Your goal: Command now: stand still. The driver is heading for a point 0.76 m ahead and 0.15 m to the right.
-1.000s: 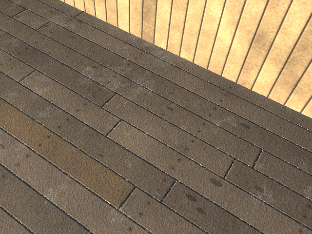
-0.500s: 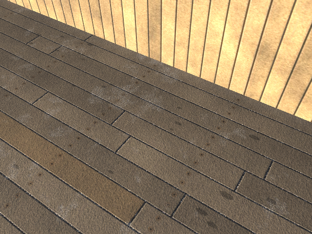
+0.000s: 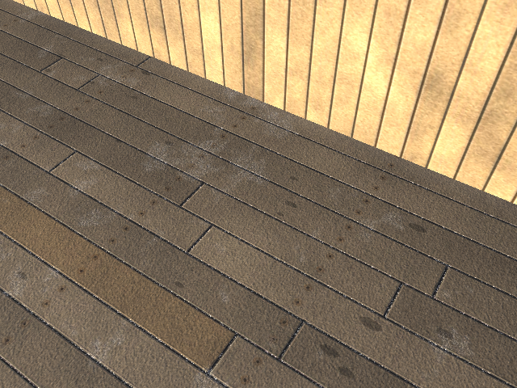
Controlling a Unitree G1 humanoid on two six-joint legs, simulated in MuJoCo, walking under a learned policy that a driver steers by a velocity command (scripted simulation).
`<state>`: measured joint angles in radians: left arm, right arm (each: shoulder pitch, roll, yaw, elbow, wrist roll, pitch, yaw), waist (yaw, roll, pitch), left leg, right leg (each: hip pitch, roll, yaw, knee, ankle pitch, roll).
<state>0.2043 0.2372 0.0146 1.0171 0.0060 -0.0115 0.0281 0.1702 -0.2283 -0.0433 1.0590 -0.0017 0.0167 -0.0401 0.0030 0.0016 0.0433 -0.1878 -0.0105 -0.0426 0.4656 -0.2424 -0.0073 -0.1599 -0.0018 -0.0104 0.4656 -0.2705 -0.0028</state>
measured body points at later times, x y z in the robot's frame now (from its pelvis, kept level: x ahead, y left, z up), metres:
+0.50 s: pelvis +0.11 +0.03 +0.01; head +0.12 +0.04 +0.46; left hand +0.24 +0.29 -0.12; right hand +0.03 -0.21 -0.13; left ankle +0.02 +0.12 -0.74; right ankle +0.15 -0.12 -0.67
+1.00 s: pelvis +0.39 -0.04 +0.01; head +0.40 -0.05 +0.46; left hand +0.40 +0.22 -0.13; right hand +0.51 -0.31 -0.12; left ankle +0.47 +0.13 -0.66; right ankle +0.39 -0.12 -0.74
